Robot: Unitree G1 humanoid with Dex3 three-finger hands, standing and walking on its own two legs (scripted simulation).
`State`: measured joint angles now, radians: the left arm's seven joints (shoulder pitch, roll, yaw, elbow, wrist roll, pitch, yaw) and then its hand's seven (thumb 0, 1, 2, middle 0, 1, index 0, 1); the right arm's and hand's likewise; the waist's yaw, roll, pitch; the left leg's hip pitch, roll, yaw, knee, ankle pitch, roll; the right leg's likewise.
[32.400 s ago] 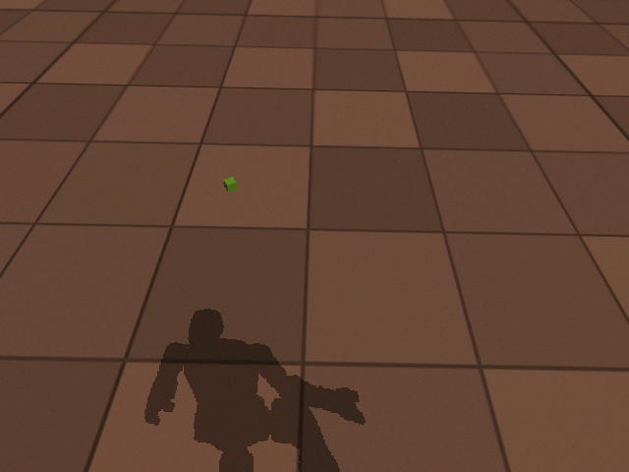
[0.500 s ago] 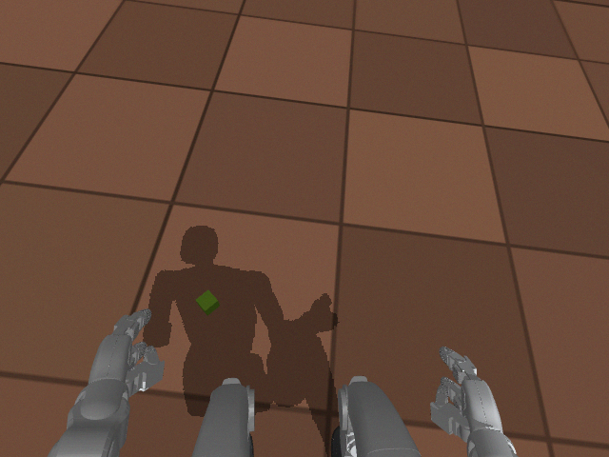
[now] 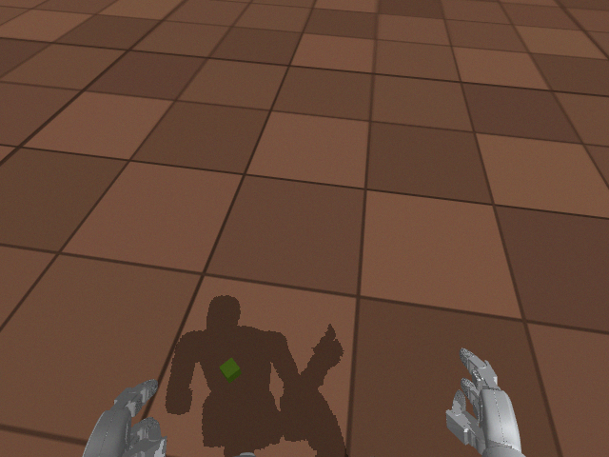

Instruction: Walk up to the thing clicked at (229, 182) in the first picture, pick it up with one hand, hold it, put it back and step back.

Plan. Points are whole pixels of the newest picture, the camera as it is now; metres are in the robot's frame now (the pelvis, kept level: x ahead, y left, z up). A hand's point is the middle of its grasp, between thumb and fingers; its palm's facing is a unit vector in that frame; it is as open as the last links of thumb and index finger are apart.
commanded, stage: home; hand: left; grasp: from above
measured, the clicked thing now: (230, 370) +0.49 +0.22 -0.69
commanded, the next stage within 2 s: stand in 1.82 s
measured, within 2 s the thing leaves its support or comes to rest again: neither
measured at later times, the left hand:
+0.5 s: hand (163, 448) +0.16 +0.18 -0.05, palm faces +0.05 -0.98 -0.20, open 7.4 cm
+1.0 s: hand (167, 442) +0.16 +0.18 -0.05, palm faces +0.05 -0.98 -0.20, open 7.4 cm
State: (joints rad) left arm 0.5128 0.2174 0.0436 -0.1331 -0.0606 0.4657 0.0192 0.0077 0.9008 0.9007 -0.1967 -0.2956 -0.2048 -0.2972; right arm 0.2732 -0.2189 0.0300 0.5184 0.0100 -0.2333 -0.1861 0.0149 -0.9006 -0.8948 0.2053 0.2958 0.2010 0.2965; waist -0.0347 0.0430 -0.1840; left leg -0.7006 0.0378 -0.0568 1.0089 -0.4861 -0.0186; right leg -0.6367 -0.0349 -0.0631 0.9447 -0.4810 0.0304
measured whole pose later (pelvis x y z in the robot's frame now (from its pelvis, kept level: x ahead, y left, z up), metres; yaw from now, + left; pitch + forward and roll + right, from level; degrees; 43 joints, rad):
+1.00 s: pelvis +0.00 +0.00 +0.00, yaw +0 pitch +10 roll -2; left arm 0.50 0.22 0.04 -0.12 -0.06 0.45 0.01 0.01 0.90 0.90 -0.20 -0.29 -0.20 -0.30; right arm 0.28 -0.22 0.02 0.56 0.00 -0.25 -0.18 0.02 -0.90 -0.89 0.21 0.30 0.20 0.30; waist -0.03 0.04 -0.17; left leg -0.69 0.04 -0.05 1.01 -0.49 -0.02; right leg -0.63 -0.03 -0.06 0.95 -0.49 0.03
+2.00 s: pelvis -0.01 +0.00 +0.01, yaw -1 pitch +5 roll -1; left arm 0.33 0.26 0.01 0.19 0.02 0.22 0.03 0.01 0.90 0.90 -0.20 -0.29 -0.21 -0.30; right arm 0.21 -0.24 0.01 0.68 -0.09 -0.14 -0.10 0.01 -0.90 -0.89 0.21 0.30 0.20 0.30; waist 0.01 0.01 -0.05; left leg -0.58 0.03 -0.02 0.96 -0.46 -0.01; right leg -0.54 -0.05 -0.03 0.93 -0.47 0.03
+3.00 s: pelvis -0.02 +0.00 +0.06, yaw -1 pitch -5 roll +0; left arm 0.18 0.29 0.03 1.14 0.03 0.00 0.02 0.00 0.90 0.90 -0.20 -0.30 -0.21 -0.30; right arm 0.16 -0.31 -0.04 1.12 -0.02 0.00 -0.01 0.01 -0.90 -0.89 0.20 0.30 0.20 0.30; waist 0.01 0.02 0.06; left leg -0.11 0.01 0.00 0.37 -0.17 -0.01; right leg -0.10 -0.05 -0.02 0.38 -0.19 0.04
